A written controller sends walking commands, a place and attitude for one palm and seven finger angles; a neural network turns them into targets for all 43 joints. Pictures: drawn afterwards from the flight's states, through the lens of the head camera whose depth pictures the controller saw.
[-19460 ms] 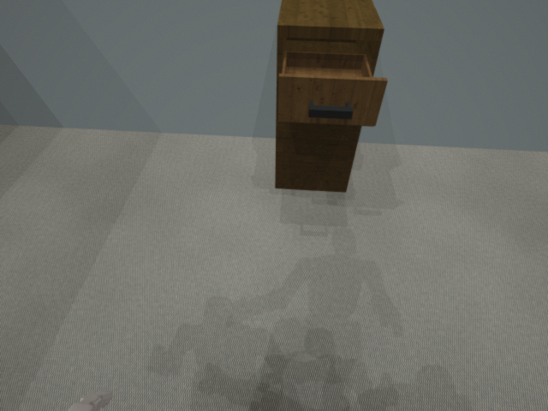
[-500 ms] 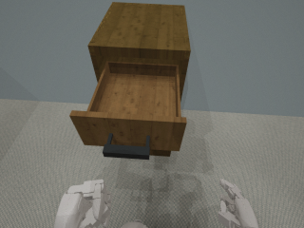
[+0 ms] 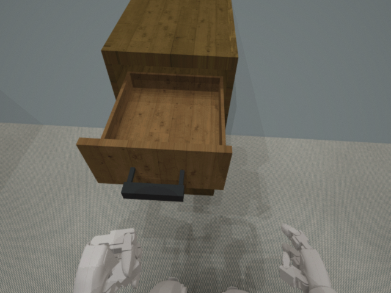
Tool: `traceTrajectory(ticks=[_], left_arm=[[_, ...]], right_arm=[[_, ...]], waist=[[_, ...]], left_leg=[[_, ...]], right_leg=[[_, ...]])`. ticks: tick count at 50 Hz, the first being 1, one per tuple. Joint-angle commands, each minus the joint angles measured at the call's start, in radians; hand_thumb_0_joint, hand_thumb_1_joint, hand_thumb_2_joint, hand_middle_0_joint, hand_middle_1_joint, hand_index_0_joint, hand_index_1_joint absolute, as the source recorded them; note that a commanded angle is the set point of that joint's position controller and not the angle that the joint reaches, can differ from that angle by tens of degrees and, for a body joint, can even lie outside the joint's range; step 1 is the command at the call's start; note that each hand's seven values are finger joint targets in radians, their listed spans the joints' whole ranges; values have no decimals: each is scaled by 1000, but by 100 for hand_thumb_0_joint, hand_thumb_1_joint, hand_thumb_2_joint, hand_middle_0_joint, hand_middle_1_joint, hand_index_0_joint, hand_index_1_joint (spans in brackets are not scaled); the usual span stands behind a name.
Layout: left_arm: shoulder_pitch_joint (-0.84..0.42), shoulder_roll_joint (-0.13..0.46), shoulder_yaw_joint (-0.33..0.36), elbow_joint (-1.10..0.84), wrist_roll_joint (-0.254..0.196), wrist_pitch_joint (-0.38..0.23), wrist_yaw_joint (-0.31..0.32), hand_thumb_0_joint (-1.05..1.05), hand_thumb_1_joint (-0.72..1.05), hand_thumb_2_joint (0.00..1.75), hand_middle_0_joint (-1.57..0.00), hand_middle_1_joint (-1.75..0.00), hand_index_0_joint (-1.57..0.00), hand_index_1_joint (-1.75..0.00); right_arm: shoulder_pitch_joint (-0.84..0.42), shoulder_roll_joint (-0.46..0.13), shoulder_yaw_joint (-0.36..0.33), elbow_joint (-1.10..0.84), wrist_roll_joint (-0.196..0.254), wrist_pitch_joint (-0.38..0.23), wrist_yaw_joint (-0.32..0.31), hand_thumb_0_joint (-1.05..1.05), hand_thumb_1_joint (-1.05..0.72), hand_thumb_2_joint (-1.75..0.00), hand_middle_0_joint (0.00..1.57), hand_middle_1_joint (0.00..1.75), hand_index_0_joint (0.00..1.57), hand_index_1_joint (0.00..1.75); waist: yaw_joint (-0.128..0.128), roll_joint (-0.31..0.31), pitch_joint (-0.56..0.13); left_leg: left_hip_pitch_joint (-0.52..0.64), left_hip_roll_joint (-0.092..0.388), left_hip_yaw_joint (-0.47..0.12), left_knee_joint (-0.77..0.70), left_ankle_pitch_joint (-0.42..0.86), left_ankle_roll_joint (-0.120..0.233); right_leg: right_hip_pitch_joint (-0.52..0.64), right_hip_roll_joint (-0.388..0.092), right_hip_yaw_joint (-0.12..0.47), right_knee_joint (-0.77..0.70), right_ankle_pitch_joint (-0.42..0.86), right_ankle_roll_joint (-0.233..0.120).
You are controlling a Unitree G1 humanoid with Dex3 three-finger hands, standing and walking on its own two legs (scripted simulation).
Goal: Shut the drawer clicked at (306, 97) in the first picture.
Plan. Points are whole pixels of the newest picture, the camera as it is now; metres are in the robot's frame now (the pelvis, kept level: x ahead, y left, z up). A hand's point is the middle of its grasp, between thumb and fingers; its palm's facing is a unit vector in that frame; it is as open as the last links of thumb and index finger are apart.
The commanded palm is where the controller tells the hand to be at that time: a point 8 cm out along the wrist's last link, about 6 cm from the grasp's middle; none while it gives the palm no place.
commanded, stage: bring the fist close to the handle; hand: left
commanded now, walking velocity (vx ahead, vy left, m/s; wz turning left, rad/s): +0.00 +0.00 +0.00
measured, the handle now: (155, 182) +0.36 +0.11 +0.00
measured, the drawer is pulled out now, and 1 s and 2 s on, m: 0.30 0.30 0.27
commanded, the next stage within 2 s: push the drawer shut in 1.18 s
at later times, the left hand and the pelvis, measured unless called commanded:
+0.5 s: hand (156, 237) +0.22 +0.09 +0.03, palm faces +0.02 -1.00 +0.02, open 3.3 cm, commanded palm +0.19 +0.14 +0.03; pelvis +0.01 -0.03 -0.02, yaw +0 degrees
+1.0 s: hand (161, 233) +0.24 +0.08 +0.01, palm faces -0.01 -1.00 +0.00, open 3.3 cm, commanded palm +0.22 +0.14 +0.00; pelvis +0.00 -0.02 -0.03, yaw -1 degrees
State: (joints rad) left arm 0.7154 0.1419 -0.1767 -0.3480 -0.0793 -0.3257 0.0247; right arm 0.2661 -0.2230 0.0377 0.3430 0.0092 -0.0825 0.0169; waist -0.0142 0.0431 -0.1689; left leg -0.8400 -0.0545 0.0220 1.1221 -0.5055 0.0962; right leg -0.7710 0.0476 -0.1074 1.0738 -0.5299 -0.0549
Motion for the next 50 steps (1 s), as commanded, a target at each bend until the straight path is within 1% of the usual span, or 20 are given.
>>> traceTrajectory(ticks=[1,5,8,10,12,13,16,19,23,24,26,32,35,38,40,42,43,44,47,50], left_arm=[[-69,10,29,-226,-20,-131,13,0,90,90,-140,-160,-140,-160],[-50,6,23,-111,-9,-108,-11,0,90,90,-140,-160,-140,-160],[-70,14,32,-69,2,-69,-20,0,90,90,-140,-160,-140,-160],[-108,23,40,-73,-5,-60,-17,0,90,90,-140,-160,-140,-160],[-127,68,112,-72,-14,-76,3,0,90,90,-140,-160,-140,-160],[-148,62,118,-82,-21,-94,11,0,90,90,-140,-160,-140,-160],[-178,26,101,-79,-35,-160,21,0,90,90,-140,-160,-140,-160],[-155,0,76,-27,-36,-197,12,0,90,90,-140,-160,-140,-160],[-170,-13,35,53,-14,-186,-25,0,90,90,-140,-160,-140,-160],[-158,-1,48,61,-11,-180,-30,0,90,90,-140,-160,-140,-160],[-182,30,78,63,-7,-178,-28,0,90,90,-140,-160,-140,-160],[-321,45,134,58,-14,-230,38,0,90,90,-140,-160,-140,-160],[-347,0,87,111,-14,-253,36,0,90,90,-140,-160,-140,-160],[-407,3,70,183,-4,-239,6,0,90,90,-140,-160,-140,-160],[-403,6,59,170,-5,-223,-13,0,90,90,-140,-160,-140,-160],[-364,49,103,141,-16,-198,-18,0,90,90,-140,-160,-140,-160],[-344,55,114,119,-17,-189,-16,0,90,90,-140,-160,-140,-160],[-353,43,102,85,-25,-181,-8,0,90,90,-140,-160,-140,-160],[-342,54,143,92,-35,-172,28,0,90,90,-140,-160,-140,-160],[-359,-12,80,141,-24,-187,44,0,90,90,-140,-160,-140,-160]], right_arm=[[-66,-113,-55,-138,1,-71,-9,0,-90,-90,20,30,20,30],[-62,-120,-56,-121,3,-64,-5,0,-90,-90,20,30,20,30],[-69,-123,-54,-121,6,-49,-6,0,-90,-90,20,30,20,30],[-69,-122,-52,-122,6,-46,-9,0,-90,-90,20,30,20,30],[-71,-119,-53,-107,0,-42,-15,0,-90,-90,20,30,20,30],[-68,-113,-53,-101,-2,-42,-16,0,-90,-90,20,30,20,30],[-72,-103,-53,-77,-7,-60,-7,0,-90,-90,20,30,20,30],[-74,-107,-57,-58,-10,-70,3,0,-90,-90,20,30,20,30],[-67,-120,-64,-56,-7,-63,7,0,-90,-90,20,30,20,30],[-67,-119,-66,-56,-8,-60,7,0,-90,-90,20,30,20,30],[-74,-121,-67,-57,-6,-51,2,0,-90,-90,20,30,20,30],[-89,-108,-62,-31,-17,-46,-2,0,-90,-90,20,30,20,30],[-97,-107,-59,-18,-19,-52,7,0,-90,-90,20,30,20,30],[-90,-120,-58,-5,-16,-43,9,0,-90,-90,20,30,20,30],[-89,-123,-61,-17,-13,-37,8,0,-90,-90,20,30,20,30],[-81,-129,-62,-36,-7,-26,5,0,-90,-90,20,30,20,30],[-82,-126,-61,-43,-5,-18,5,0,-90,-90,20,30,20,30],[-84,-120,-59,-50,-2,-15,5,0,-90,-90,20,30,20,30],[-85,-114,-57,-41,-5,-7,-2,0,-90,-90,20,30,20,30],[-94,-112,-53,-30,-8,-10,3,0,-90,-90,20,30,20,30]], waist=[[-14,-13,-128],[-18,-53,-136],[-17,-32,-127],[-21,-49,-135],[-8,-60,-158],[-9,-59,-182],[-8,-9,-190],[-15,-15,-210],[-40,-66,-206],[-28,-67,-223],[-21,-69,-233],[-21,-57,-261],[-31,-35,-260],[-47,-54,-259],[-34,-39,-295],[-10,-42,-351],[6,-18,-370],[2,-25,-370],[0,-57,-324],[-31,-74,-224]], left_leg=[[134,63,-138,-182,147,-74],[93,55,-115,-154,181,-64],[81,51,-105,-152,188,-61],[67,48,-101,-142,189,-58],[51,47,-93,-126,207,-58],[47,46,-87,-114,220,-57],[50,46,-87,-93,251,-65],[34,48,-89,-69,267,-67],[-13,48,-91,-38,245,-61],[-25,45,-89,-34,241,-61],[-39,44,-86,-29,236,-61],[-78,45,-80,17,226,-63],[-98,43,-82,36,204,-67],[-128,47,-86,55,180,-62],[-104,46,-85,46,189,-60],[-79,43,-82,29,221,-58],[-57,43,-78,12,243,-59],[-41,42,-80,2,249,-59],[-61,43,-80,-6,243,-62],[-82,47,-90,-8,183,-63]], right_leg=[[-17,-8,63,-135,91,10],[22,-15,85,-142,159,15],[35,-20,93,-148,182,17],[48,-24,104,-152,196,21],[66,-22,117,-146,223,22],[78,-25,125,-139,252,25],[48,-24,116,-106,289,20],[36,-28,123,-88,330,26],[22,-40,146,-80,345,44],[39,-45,157,-78,354,47],[43,-45,163,-73,345,43],[3,-35,166,-38,307,31],[-29,-41,173,-29,285,34],[-51,-44,184,-26,256,41],[-39,-47,182,-27,262,42],[23,-48,188,-34,310,50],[45,-47,177,-31,329,41],[47,-46,171,-36,341,43],[48,-38,158,-43,334,38],[-44,-30,133,-44,232,28]])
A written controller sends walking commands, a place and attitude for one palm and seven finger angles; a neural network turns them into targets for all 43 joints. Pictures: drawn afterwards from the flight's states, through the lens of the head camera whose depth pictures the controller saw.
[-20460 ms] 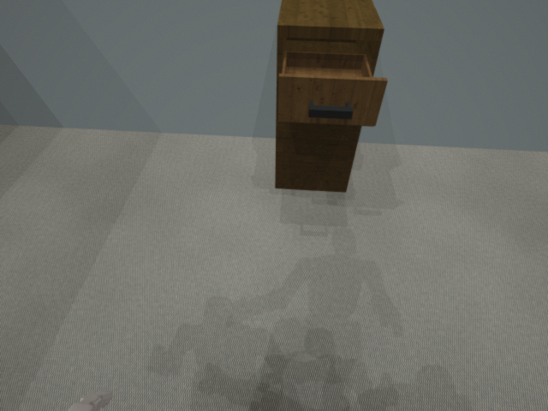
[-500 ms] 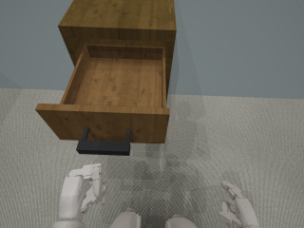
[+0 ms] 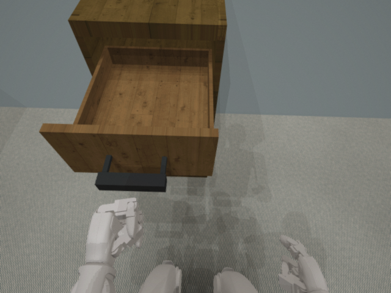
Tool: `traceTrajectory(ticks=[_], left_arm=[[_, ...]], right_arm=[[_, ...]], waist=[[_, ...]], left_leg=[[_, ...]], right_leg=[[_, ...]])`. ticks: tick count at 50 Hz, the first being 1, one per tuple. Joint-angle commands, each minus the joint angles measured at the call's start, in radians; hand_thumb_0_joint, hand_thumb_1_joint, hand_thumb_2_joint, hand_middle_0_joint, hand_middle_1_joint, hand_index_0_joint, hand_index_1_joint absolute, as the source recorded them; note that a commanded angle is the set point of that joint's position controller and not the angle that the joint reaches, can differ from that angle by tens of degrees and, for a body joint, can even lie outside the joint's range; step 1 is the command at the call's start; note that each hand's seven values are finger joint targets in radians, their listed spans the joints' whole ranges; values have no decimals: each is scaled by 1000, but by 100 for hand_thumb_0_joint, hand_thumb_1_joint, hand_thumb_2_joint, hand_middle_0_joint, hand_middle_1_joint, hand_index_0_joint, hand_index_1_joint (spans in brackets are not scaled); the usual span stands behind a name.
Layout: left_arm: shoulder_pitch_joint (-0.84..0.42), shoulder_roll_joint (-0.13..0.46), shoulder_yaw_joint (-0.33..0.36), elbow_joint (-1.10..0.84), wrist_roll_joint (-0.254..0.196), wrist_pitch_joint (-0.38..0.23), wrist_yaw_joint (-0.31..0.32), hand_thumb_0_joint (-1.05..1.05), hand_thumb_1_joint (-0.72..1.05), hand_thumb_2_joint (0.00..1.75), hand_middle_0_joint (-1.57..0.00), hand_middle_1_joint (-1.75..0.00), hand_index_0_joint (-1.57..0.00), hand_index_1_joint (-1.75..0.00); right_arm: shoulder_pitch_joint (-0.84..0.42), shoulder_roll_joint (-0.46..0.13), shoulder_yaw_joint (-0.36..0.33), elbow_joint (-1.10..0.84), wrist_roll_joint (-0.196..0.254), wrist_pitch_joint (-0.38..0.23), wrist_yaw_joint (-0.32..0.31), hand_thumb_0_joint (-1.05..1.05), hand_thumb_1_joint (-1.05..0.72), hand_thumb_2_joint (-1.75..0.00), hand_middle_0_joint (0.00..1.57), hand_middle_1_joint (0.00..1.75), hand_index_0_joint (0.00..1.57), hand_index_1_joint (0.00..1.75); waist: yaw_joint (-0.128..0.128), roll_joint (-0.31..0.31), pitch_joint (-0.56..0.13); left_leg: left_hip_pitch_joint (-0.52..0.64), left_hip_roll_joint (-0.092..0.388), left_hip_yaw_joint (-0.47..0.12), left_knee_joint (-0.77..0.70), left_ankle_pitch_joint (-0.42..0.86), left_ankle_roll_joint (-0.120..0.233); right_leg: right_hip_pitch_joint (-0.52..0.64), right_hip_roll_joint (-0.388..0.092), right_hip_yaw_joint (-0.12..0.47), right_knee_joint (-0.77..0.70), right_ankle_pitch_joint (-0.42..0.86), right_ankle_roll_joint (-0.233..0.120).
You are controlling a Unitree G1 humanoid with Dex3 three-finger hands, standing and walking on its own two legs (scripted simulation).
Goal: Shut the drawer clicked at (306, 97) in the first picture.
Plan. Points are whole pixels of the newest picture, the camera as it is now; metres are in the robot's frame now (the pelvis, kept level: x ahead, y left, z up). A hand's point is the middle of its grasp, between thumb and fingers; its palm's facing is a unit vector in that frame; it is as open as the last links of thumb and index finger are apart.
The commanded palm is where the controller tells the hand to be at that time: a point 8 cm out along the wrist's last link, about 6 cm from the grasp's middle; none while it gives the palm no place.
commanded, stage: bring the fist close to the handle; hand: left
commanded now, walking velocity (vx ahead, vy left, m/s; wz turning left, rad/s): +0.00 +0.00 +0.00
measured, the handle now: (134, 171) +0.35 +0.14 +0.03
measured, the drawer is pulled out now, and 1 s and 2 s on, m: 0.30 0.27 0.13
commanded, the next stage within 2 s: push the drawer shut in 0.18 s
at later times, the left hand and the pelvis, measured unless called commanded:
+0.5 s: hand (144, 222) +0.25 +0.11 +0.03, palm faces -0.02 -1.00 +0.01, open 3.3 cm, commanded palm +0.23 +0.16 +0.03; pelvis -0.01 +0.01 +0.00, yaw +0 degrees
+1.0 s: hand (148, 197) +0.30 +0.11 +0.03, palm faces -0.02 -1.00 -0.02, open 3.0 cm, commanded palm +0.30 +0.16 +0.03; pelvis -0.01 +0.01 +0.00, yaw +1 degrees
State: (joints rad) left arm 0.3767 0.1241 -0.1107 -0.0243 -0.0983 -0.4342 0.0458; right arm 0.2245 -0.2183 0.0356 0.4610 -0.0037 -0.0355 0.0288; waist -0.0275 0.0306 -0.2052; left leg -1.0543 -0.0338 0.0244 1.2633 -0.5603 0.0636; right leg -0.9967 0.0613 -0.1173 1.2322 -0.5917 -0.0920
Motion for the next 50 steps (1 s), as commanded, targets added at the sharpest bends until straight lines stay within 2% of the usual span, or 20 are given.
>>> traceTrajectory(ticks=[1,2,6,7,12,14,18,20,22,25,27,28,31,33,34,37,44,46,48,50], left_arm=[[-34,-10,-13,-175,0,-88,20,0,90,90,-140,-160,-140,-160],[-34,-8,-20,-162,9,-95,18,0,90,90,-140,-160,-140,-160],[-71,-14,-69,-185,31,-119,2,0,90,90,-140,-160,-140,-160],[-69,25,-37,-190,37,-121,8,0,90,90,-140,-160,-140,-160],[-68,62,26,-228,43,-121,62,0,90,90,-140,-160,-140,-160],[-34,21,1,-235,33,-114,76,0,90,90,-140,-160,-140,-160],[-122,-21,-62,-169,43,-86,63,0,90,90,-140,-160,-140,-160],[-174,-29,-88,-145,55,-80,45,0,90,90,-140,-160,-140,-160],[-196,-13,-81,-131,57,-73,35,0,90,90,-140,-160,-140,-160],[-228,8,-48,-142,55,-70,40,0,90,90,-140,-160,-140,-160],[-252,53,18,-128,50,-65,64,0,90,90,-140,-160,-140,-160],[-279,28,-5,-127,54,-66,72,0,90,90,-140,-160,-140,-160],[-295,13,4,-107,47,-67,97,0,90,90,-140,-160,-140,-160],[-310,-5,-13,-70,50,-61,98,0,90,90,-140,-160,-140,-160],[-365,-19,-40,-71,49,-62,92,0,90,90,-140,-160,-140,-160],[-453,13,-13,-47,50,-70,96,0,90,90,-140,-160,-140,-160],[-604,24,-5,19,55,-87,99,0,90,90,-140,-160,-140,-160],[-640,6,-20,44,56,-81,100,0,90,90,-140,-160,-140,-160],[-691,22,0,82,52,-73,105,0,90,90,-140,-160,-140,-160],[-722,39,23,98,47,-71,106,0,90,90,-140,-160,-140,-160]], right_arm=[[-58,-119,-51,-146,4,-62,-7,0,-90,-90,20,30,20,30],[-56,-123,-53,-144,3,-65,-8,0,-90,-90,20,30,20,30],[-56,-127,-58,-154,0,-71,-5,0,-90,-90,20,30,20,30],[-55,-131,-58,-154,-1,-69,-7,0,-90,-90,20,30,20,30],[-52,-123,-57,-158,-6,-55,-5,0,-90,-90,20,30,20,30],[-58,-115,-55,-163,-4,-52,2,0,-90,-90,20,30,20,30],[-53,-126,-51,-149,-2,-43,1,0,-90,-90,20,30,20,30],[-50,-131,-51,-144,-1,-42,-4,0,-90,-90,20,30,20,30],[-46,-135,-50,-142,0,-42,-8,0,-90,-90,20,30,20,30],[-48,-134,-52,-145,-2,-35,-9,0,-90,-90,20,30,20,30],[-40,-136,-51,-133,-5,-29,-11,0,-90,-90,20,30,20,30],[-46,-130,-49,-131,-6,-26,-8,0,-90,-90,20,30,20,30],[-42,-127,-49,-123,-8,-21,-1,0,-90,-90,20,30,20,30],[-42,-131,-50,-118,-8,-14,2,0,-90,-90,20,30,20,30],[-41,-133,-50,-113,-7,-12,2,0,-90,-90,20,30,20,30],[-37,-141,-52,-92,-7,-9,-5,0,-90,-90,20,30,20,30],[-38,-153,-55,-60,-7,-2,-6,0,-90,-90,20,30,20,30],[-34,-154,-56,-55,-7,1,-4,0,-90,-90,20,30,20,30],[-34,-159,-55,-43,-7,7,-6,0,-90,-90,20,30,20,30],[-35,-160,-55,-39,-5,12,-8,0,-90,-90,20,30,20,30]], waist=[[-29,-56,-172],[-36,-80,-158],[-31,-19,-200],[-20,-4,-212],[13,23,-281],[14,20,-288],[-39,-48,-215],[-50,-45,-196],[-44,-38,-197],[-19,10,-249],[-6,2,-268],[-12,21,-274],[-6,19,-289],[-18,-3,-281],[-39,-13,-274],[-48,-16,-252],[-53,17,-286],[-57,23,-298],[-66,11,-292],[-59,9,-313]], left_leg=[[127,26,-93,-143,216,-30],[124,28,-100,-143,212,-28],[163,28,-110,-147,188,-29],[166,27,-107,-147,195,-29],[220,27,-112,-166,263,-38],[241,28,-111,-174,277,-41],[195,33,-121,-162,229,-32],[191,36,-130,-161,198,-32],[198,35,-134,-168,202,-32],[246,35,-135,-178,238,-40],[248,33,-133,-178,270,-43],[268,35,-133,-177,286,-45],[282,36,-134,-184,308,-51],[278,40,-135,-183,317,-48],[271,41,-134,-174,302,-42],[256,41,-140,-176,265,-40],[297,46,-159,-182,238,-44],[311,46,-163,-183,237,-43],[299,44,-159,-184,225,-39],[292,41,-151,-184,213,-38]], right_leg=[[154,-45,141,-204,262,65],[138,-42,137,-201,246,63],[96,-45,124,-187,192,55],[100,-42,129,-184,191,51],[126,-35,113,-160,240,44],[129,-35,104,-163,252,45],[99,-34,105,-182,228,54],[72,-37,102,-183,194,54],[71,-35,101,-184,187,50],[76,-38,94,-173,206,46],[96,-33,94,-167,232,44],[86,-35,92,-163,243,44],[98,-36,89,-164,259,44],[101,-33,89,-168,273,47],[93,-36,93,-174,271,52],[74,-35,94,-180,233,51],[35,-41,92,-177,199,52],[33,-42,93,-182,200,53],[33,-40,93,-188,194,55],[54,-41,101,-194,188,56]])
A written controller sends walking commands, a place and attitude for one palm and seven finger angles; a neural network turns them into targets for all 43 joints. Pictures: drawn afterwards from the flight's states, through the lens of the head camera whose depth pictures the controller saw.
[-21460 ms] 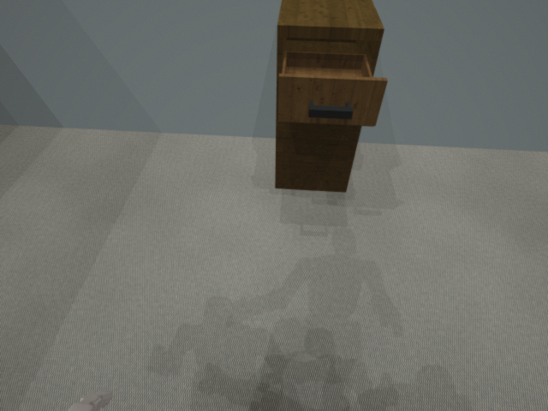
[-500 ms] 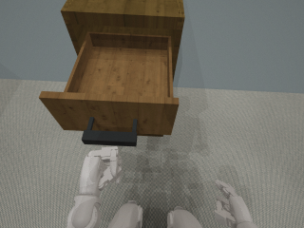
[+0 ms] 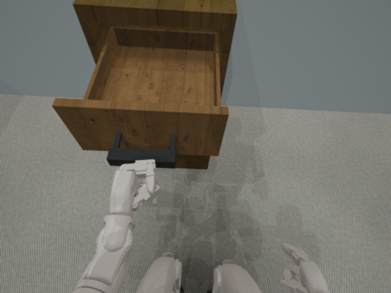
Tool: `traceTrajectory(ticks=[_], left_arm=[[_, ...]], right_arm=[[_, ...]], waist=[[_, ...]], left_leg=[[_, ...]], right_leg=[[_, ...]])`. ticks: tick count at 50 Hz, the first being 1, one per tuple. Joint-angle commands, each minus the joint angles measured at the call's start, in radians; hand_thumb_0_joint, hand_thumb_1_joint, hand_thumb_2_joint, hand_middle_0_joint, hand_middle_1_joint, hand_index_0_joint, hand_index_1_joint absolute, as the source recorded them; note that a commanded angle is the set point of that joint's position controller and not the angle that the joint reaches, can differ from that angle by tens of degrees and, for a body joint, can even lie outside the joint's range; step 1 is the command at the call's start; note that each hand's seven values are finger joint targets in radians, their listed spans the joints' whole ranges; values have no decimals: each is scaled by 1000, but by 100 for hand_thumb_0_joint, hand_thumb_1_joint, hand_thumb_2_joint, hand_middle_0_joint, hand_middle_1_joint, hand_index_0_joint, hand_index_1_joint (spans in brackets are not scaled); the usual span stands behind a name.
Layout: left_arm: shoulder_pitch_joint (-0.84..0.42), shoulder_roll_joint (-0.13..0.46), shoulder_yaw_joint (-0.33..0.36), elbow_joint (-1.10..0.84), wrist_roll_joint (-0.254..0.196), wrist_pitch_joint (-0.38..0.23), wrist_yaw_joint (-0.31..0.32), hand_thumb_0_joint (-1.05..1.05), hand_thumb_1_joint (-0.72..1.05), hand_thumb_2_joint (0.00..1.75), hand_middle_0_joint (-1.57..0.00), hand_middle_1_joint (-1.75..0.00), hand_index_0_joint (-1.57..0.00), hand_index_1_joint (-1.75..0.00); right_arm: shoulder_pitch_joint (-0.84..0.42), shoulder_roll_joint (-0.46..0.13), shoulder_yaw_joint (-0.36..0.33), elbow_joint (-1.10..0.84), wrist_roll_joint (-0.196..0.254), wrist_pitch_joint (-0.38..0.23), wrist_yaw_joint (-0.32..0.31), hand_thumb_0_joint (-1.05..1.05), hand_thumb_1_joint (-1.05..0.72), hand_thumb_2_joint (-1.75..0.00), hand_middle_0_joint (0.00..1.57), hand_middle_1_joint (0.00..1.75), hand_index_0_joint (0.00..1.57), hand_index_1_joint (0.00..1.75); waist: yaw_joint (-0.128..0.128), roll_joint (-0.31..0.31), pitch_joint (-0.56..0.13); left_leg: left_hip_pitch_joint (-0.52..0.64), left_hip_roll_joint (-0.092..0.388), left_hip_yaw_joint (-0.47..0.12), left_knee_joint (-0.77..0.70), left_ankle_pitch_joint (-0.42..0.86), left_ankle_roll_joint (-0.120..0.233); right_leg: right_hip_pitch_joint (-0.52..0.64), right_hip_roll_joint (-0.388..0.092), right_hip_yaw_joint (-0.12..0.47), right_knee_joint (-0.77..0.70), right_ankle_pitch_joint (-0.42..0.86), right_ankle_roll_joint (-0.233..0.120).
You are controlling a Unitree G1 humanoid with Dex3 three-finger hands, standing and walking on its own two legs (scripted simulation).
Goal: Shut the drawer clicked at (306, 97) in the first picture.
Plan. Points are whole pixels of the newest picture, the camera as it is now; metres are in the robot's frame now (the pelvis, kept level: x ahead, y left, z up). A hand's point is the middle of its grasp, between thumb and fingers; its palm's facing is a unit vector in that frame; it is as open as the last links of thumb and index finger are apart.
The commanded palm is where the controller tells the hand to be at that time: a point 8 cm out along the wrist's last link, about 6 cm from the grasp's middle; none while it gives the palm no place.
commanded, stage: push the drawer shut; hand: left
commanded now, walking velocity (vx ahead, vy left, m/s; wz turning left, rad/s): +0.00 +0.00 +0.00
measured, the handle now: (144, 148) +0.40 +0.13 +0.03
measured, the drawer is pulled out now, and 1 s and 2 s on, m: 0.27 0.13 0.01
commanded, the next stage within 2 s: none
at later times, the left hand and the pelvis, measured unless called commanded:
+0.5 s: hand (160, 151) +0.39 +0.09 +0.03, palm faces -0.01 -1.00 -0.03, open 2.9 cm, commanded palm +0.38 +0.14 +0.03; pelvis +0.00 +0.00 +0.00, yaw -1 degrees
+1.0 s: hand (162, 128) +0.46 +0.09 +0.03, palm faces +0.02 -1.00 -0.04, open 2.9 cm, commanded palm +0.44 +0.14 +0.03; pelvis +0.00 +0.00 +0.00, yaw -2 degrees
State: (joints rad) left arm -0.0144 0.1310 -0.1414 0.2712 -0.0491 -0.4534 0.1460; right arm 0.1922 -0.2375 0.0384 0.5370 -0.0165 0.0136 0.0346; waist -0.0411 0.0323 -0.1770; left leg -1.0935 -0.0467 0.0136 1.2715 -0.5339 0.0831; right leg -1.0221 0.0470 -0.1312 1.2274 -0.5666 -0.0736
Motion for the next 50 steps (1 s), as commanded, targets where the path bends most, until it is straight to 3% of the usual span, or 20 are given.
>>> traceTrajectory(ticks=[1,2,4,8,11,14,19,22,25,29,31,33,35,36,37,40,46,48,49,50], left_arm=[[-340,30,56,-170,-4,-46,4,0,90,90,-140,-160,-140,-160],[-370,56,78,-154,-5,-44,5,0,90,90,-140,-160,-140,-160],[-415,36,67,-122,-8,-43,3,0,90,90,-140,-160,-140,-160],[-464,66,118,-39,-25,-40,-3,0,90,90,-140,-160,-140,-160],[-530,84,144,-11,-33,-53,-9,0,90,90,-140,-160,-140,-160],[-590,90,158,61,-37,-56,-16,0,90,90,-140,-160,-140,-160],[-650,86,171,111,-35,-71,-19,0,90,90,-140,-160,-140,-160],[-689,101,189,135,-37,-77,-18,0,90,90,-140,-160,-140,-160],[-719,120,215,178,-34,-80,-16,0,90,90,-140,-160,-140,-160],[-768,104,207,203,-24,-94,-15,0,90,90,-140,-160,-140,-160],[-804,102,209,242,-23,-95,-11,0,90,90,-140,-160,-140,-160],[-853,143,246,275,-20,-101,-8,0,90,90,-140,-160,-140,-160],[-861,160,266,298,-16,-111,-9,0,90,90,-140,-160,-140,-160],[-897,157,262,299,-17,-114,-10,0,90,90,-140,-160,-140,-160],[-900,188,292,309,-18,-117,-11,0,90,90,-140,-160,-140,-160],[-922,169,280,322,-15,-122,-19,0,90,90,-140,-160,-140,-160],[-1023,212,321,415,-11,-127,-20,0,90,90,-140,-160,-140,-160],[-1080,210,319,435,-7,-135,-23,0,90,90,-140,-160,-140,-160],[-1074,221,333,448,-3,-139,-23,0,90,90,-140,-160,-140,-160],[-1089,196,311,451,-2,-143,-26,0,90,90,-140,-160,-140,-160]], right_arm=[[-1,-140,-56,-114,8,-35,-14,0,-90,-90,20,30,20,30],[2,-145,-55,-110,8,-32,-16,0,-90,-90,20,30,20,30],[2,-142,-55,-104,10,-28,-15,0,-90,-90,20,30,20,30],[10,-146,-53,-96,11,-22,-18,0,-90,-90,20,30,20,30],[17,-147,-54,-88,11,-21,-19,0,-90,-90,20,30,20,30],[29,-151,-55,-75,12,-17,-20,0,-90,-90,20,30,20,30],[62,-156,-65,-59,8,-15,-13,0,-90,-90,20,30,20,30],[81,-162,-69,-51,5,-11,-10,0,-90,-90,20,30,20,30],[93,-164,-72,-41,6,-3,-9,0,-90,-90,20,30,20,30],[113,-163,-78,-29,3,1,-4,0,-90,-90,20,30,20,30],[121,-164,-77,-21,1,6,-3,0,-90,-90,20,30,20,30],[130,-167,-74,-15,-1,7,-4,0,-90,-90,20,30,20,30],[134,-165,-74,-14,-1,9,-6,0,-90,-90,20,30,20,30],[138,-163,-74,-11,-2,9,-6,0,-90,-90,20,30,20,30],[149,-167,-74,-9,-3,9,-6,0,-90,-90,20,30,20,30],[157,-164,-75,-6,-3,14,-2,0,-90,-90,20,30,20,30],[183,-169,-74,9,-6,20,-3,0,-90,-90,20,30,20,30],[195,-170,-72,15,-10,19,-2,0,-90,-90,20,30,20,30],[199,-171,-76,17,-10,20,-1,0,-90,-90,20,30,20,30],[201,-170,-76,17,-12,21,2,0,-90,-90,20,30,20,30]], waist=[[-45,4,-329],[-50,-4,-333],[-55,12,-324],[-54,-19,-314],[-52,-7,-328],[-68,-20,-311],[-70,14,-379],[-71,21,-388],[-78,-16,-384],[-83,19,-411],[-97,0,-391],[-105,-12,-382],[-95,4,-391],[-106,6,-399],[-96,11,-411],[-96,47,-449],[-123,4,-424],[-133,30,-426],[-126,38,-426],[-132,58,-438]], left_leg=[[322,51,-134,-195,182,-56],[307,50,-129,-191,181,-53],[311,50,-125,-192,165,-53],[266,44,-109,-192,154,-48],[254,42,-100,-188,153,-48],[242,44,-100,-184,144,-47],[298,48,-105,-183,215,-52],[306,47,-109,-185,241,-53],[290,49,-104,-182,245,-53],[334,53,-112,-182,283,-58],[318,53,-111,-181,267,-55],[282,49,-103,-173,243,-50],[270,45,-95,-174,239,-51],[268,44,-91,-167,244,-49],[275,45,-97,-170,261,-52],[316,48,-98,-169,301,-58],[262,47,-96,-162,262,-51],[280,48,-104,-161,269,-51],[291,50,-109,-164,273,-55],[306,50,-110,-162,286,-55]], right_leg=[[91,-27,116,-197,162,36],[98,-26,121,-199,162,38],[90,-28,123,-206,153,39],[128,-25,138,-222,146,41],[143,-26,147,-223,147,41],[123,-25,146,-223,142,44],[117,-22,134,-201,209,44],[117,-17,130,-193,233,43],[124,-17,134,-195,247,47],[95,-15,124,-180,268,44],[88,-13,126,-188,257,47],[97,-12,135,-192,245,50],[111,-13,144,-193,244,48],[115,-14,146,-194,257,50],[116,-11,141,-183,268,46],[104,-10,136,-174,296,46],[106,-6,144,-185,271,50],[75,-4,137,-175,269,49],[66,-4,134,-172,264,47],[56,-4,132,-170,271,46]])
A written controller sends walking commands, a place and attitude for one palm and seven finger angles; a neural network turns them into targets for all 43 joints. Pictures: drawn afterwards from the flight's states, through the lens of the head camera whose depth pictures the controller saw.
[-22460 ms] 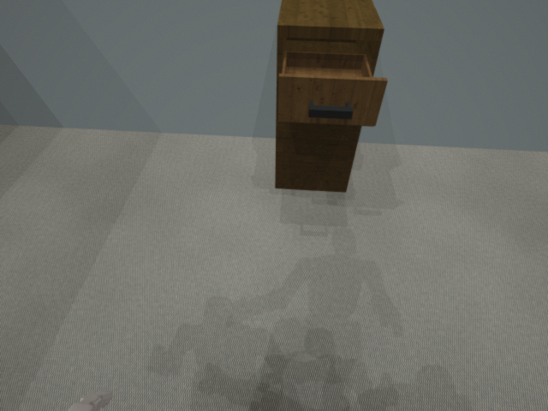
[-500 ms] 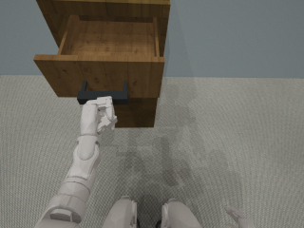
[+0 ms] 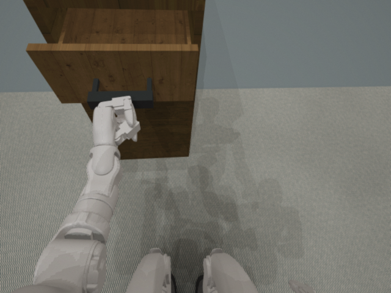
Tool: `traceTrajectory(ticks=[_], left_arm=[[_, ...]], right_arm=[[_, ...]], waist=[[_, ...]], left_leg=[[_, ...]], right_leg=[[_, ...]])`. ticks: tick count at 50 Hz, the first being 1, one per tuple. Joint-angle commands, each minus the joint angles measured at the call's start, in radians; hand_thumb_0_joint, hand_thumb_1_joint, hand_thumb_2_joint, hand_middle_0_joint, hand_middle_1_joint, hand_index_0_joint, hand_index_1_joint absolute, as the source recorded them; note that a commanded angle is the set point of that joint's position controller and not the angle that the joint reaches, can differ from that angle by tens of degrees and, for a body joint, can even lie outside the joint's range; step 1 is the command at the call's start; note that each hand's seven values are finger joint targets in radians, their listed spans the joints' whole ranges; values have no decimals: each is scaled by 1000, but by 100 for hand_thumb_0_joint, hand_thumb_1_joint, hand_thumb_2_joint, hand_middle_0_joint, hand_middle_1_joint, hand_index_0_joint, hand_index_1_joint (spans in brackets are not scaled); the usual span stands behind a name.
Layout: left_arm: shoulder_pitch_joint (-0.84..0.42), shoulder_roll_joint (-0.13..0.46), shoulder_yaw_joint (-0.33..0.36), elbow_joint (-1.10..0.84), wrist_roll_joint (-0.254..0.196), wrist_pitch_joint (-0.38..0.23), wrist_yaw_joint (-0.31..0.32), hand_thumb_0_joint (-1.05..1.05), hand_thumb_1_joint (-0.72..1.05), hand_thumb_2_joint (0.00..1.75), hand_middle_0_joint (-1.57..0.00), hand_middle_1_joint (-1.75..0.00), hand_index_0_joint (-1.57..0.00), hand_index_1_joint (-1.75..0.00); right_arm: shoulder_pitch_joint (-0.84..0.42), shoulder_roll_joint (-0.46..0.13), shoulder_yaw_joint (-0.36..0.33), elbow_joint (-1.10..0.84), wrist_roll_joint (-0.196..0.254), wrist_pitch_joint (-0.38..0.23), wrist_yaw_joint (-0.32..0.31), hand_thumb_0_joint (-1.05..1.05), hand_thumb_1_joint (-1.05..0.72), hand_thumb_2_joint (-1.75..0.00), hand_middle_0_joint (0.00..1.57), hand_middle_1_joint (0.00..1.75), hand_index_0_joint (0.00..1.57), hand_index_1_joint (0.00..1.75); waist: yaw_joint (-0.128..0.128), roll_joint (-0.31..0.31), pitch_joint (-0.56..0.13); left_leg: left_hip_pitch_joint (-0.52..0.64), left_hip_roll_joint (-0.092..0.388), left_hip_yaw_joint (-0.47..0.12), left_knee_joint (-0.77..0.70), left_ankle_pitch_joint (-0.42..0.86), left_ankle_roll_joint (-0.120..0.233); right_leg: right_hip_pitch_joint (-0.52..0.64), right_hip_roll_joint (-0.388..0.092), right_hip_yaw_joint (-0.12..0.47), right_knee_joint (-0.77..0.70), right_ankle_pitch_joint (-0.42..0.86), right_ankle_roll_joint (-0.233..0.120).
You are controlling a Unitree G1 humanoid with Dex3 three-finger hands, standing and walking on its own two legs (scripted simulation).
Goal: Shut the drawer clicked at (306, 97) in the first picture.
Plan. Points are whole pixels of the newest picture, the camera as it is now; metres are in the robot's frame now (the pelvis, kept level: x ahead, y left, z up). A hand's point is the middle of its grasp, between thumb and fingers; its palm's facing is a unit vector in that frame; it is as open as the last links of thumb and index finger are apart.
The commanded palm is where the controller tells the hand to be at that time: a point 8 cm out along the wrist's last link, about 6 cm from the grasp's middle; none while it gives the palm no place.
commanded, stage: push the drawer shut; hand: left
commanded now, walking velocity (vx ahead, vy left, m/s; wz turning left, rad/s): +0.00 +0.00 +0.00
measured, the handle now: (122, 91) +0.53 +0.14 +0.03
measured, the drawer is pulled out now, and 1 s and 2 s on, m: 0.13 0.01 0.00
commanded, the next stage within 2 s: pull the fist back off the drawer in 1.44 s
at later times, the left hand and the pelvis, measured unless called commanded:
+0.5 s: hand (137, 100) +0.51 +0.11 +0.03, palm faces +0.06 -1.00 -0.04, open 3.1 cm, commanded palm +0.50 +0.15 +0.04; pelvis +0.00 +0.00 -0.01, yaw -1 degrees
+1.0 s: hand (137, 79) +0.57 +0.11 +0.03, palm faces +0.06 -1.00 -0.03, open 3.1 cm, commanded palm +0.56 +0.14 +0.04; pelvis +0.00 +0.00 -0.02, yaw -2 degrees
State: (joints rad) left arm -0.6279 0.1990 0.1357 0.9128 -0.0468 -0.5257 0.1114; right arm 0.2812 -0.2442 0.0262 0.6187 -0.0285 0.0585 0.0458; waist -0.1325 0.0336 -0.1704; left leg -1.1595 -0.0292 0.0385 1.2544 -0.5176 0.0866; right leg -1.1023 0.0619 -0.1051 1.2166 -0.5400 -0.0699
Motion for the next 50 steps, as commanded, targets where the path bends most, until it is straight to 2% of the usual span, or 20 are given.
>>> traceTrajectory(ticks=[1,4,6,8,9,11,18,21,23,25,27,29,30,32,39,41,45,47,48,50], left_arm=[[-491,141,46,-180,-2,-75,10,0,90,90,-140,-160,-140,-160],[-540,169,70,-137,3,-82,9,0,90,90,-140,-160,-140,-160],[-568,153,58,-116,5,-85,6,0,90,90,-140,-160,-140,-160],[-603,207,94,-95,14,-93,4,0,90,90,-140,-160,-140,-160],[-610,186,79,-79,17,-93,3,0,90,90,-140,-160,-140,-160],[-662,204,91,-46,20,-92,6,0,90,90,-140,-160,-140,-160],[-729,270,139,1,30,-102,-2,0,90,90,-140,-160,-140,-160],[-746,306,164,30,33,-93,-9,0,90,90,-140,-160,-140,-160],[-779,311,158,40,34,-90,-16,0,90,90,-140,-160,-140,-160],[-803,338,175,50,36,-85,-16,0,90,90,-140,-160,-140,-160],[-825,319,156,73,38,-80,-20,0,90,90,-140,-160,-140,-160],[-843,326,159,85,45,-77,-20,0,90,90,-140,-160,-140,-160],[-854,361,189,89,43,-75,-16,0,90,90,-140,-160,-140,-160],[-890,348,167,100,53,-73,-17,0,90,90,-140,-160,-140,-160],[-947,411,205,108,67,-53,-16,0,90,90,-140,-160,-140,-160],[-952,436,219,127,69,-40,-18,0,90,90,-140,-160,-140,-160],[-975,448,214,139,79,-26,-24,0,90,90,-140,-160,-140,-160],[-1010,452,217,150,77,-18,-26,0,90,90,-140,-160,-140,-160],[-1014,499,249,144,80,-19,-25,0,90,90,-140,-160,-140,-160],[-1048,455,204,146,82,-12,-30,0,90,90,-140,-160,-140,-160]], right_arm=[[119,-166,-66,-59,-1,-22,-8,0,-90,-90,20,30,20,30],[133,-172,-67,-50,-5,-18,-6,0,-90,-90,20,30,20,30],[138,-169,-66,-48,-7,-16,-3,0,-90,-90,20,30,20,30],[153,-176,-64,-44,-11,-12,-3,0,-90,-90,20,30,20,30],[155,-172,-64,-45,-11,-9,-2,0,-90,-90,20,30,20,30],[164,-175,-62,-37,-14,-6,-1,0,-90,-90,20,30,20,30],[200,-179,-58,-36,-21,1,3,0,-90,-90,20,30,20,30],[212,-182,-57,-32,-21,7,5,0,-90,-90,20,30,20,30],[217,-184,-52,-31,-22,9,6,0,-90,-90,20,30,20,30],[226,-188,-52,-28,-24,11,6,0,-90,-90,20,30,20,30],[235,-187,-50,-28,-25,11,7,0,-90,-90,20,30,20,30],[242,-193,-51,-23,-27,12,10,0,-90,-90,20,30,20,30],[250,-198,-51,-18,-29,13,8,0,-90,-90,20,30,20,30],[261,-198,-51,-17,-31,14,11,0,-90,-90,20,30,20,30],[294,-208,-50,-9,-37,22,16,0,-90,-90,20,30,20,30],[302,-208,-46,-8,-37,24,16,0,-90,-90,20,30,20,30],[311,-206,-41,-9,-38,29,18,0,-90,-90,20,30,20,30],[322,-209,-39,-5,-39,27,19,0,-90,-90,20,30,20,30],[329,-217,-38,-5,-41,29,17,0,-90,-90,20,30,20,30],[329,-212,-36,-4,-40,29,20,0,-90,-90,20,30,20,30]], waist=[[-42,54,-454],[-53,55,-452],[-59,67,-458],[-58,72,-476],[-61,79,-474],[-79,58,-453],[-81,84,-513],[-88,70,-507],[-97,107,-493],[-107,100,-491],[-119,107,-480],[-123,117,-481],[-125,113,-485],[-139,133,-491],[-143,156,-555],[-149,143,-545],[-152,184,-543],[-172,178,-523],[-164,171,-534],[-183,192,-532]], left_leg=[[387,36,-139,-141,280,-61],[389,39,-148,-138,272,-61],[382,36,-143,-136,261,-59],[389,39,-153,-135,277,-60],[387,38,-151,-135,274,-59],[352,37,-147,-124,244,-52],[340,34,-142,-110,280,-48],[314,37,-139,-101,272,-45],[324,38,-142,-102,275,-47],[310,41,-141,-94,268,-45],[308,41,-148,-96,267,-44],[320,46,-157,-93,265,-45],[316,47,-155,-85,275,-44],[337,50,-172,-85,287,-46],[354,55,-176,-61,337,-46],[322,53,-166,-55,338,-42],[332,56,-171,-52,355,-44],[329,60,-180,-50,347,-41],[328,62,-182,-47,358,-43],[329,63,-182,-43,352,-41]], right_leg=[[125,-18,103,-157,249,42],[97,-16,100,-153,232,43],[98,-15,103,-158,224,43],[96,-14,101,-146,232,41],[91,-12,101,-147,229,41],[89,-12,108,-156,211,45],[119,-7,117,-147,247,42],[124,-4,120,-151,244,43],[98,-3,116,-149,240,41],[93,-2,119,-152,233,43],[77,-1,116,-148,228,42],[50,0,110,-146,215,42],[50,1,110,-145,223,42],[18,3,101,-133,223,40],[22,8,100,-124,253,41],[46,8,104,-130,266,42],[26,11,100,-124,268,39],[3,12,95,-122,259,40],[10,13,94,-119,265,40],[-8,12,95,-123,258,41]])
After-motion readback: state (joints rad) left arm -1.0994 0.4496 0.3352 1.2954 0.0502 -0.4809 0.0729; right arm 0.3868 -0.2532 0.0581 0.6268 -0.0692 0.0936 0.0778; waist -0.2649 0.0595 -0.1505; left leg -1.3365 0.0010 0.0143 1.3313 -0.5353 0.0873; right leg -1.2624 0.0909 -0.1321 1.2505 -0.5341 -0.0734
